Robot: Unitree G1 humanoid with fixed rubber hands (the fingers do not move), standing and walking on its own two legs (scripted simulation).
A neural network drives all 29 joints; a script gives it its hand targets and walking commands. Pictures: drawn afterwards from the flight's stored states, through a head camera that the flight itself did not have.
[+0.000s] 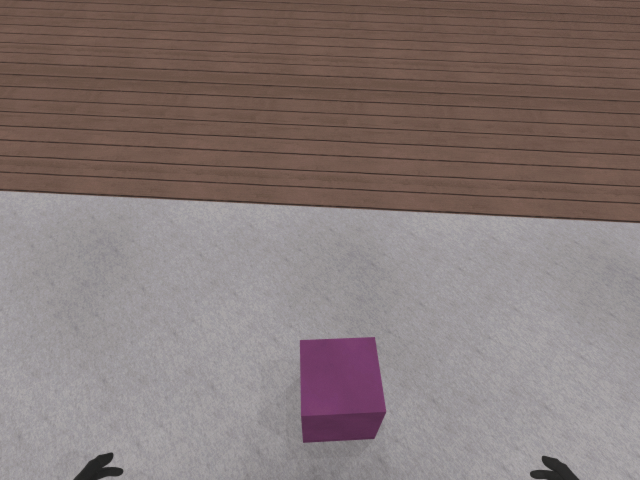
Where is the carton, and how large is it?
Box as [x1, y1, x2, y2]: [300, 337, 385, 442]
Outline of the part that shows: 374,337 300,340 301,421 303,442 374,438 385,413 385,406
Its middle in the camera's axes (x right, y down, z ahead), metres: +0.05 +0.44 +1.12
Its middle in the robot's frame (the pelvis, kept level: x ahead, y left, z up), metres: +0.45 -0.04 -0.66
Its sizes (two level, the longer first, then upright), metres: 0.210 0.200 0.250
